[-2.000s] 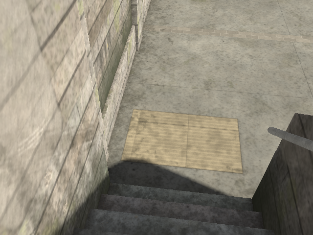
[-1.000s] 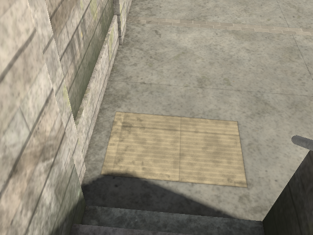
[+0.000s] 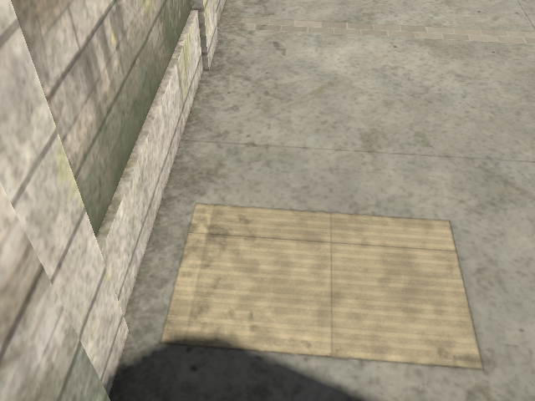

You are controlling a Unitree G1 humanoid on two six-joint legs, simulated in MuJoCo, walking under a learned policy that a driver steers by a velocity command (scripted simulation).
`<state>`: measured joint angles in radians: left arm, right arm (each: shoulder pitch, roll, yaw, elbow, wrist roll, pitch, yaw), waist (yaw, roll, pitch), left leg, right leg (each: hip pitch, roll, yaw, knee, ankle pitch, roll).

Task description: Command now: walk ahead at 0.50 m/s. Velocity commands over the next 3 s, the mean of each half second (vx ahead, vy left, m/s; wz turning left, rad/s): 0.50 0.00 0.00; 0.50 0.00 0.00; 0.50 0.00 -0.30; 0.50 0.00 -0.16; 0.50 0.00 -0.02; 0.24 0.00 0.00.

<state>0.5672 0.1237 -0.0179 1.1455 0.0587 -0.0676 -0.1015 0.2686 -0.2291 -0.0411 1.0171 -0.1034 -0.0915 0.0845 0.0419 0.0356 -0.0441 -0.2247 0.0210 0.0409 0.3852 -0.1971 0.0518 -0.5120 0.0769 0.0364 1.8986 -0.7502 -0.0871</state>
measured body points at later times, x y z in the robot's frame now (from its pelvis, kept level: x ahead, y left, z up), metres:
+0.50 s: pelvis +0.25 -0.03 -0.22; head +0.24 -0.04 +0.23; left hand +0.27 +0.22 -0.37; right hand +0.17 -0.24 -0.38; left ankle +0.17 +0.11 -0.69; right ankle +0.25 -0.11 -0.96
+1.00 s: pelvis +0.52 +0.00 -0.45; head +0.51 +0.00 +0.00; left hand +0.53 +0.24 -0.60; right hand +0.50 -0.25 -0.60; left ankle +0.49 +0.09 -1.17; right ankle +0.55 -0.14 -1.02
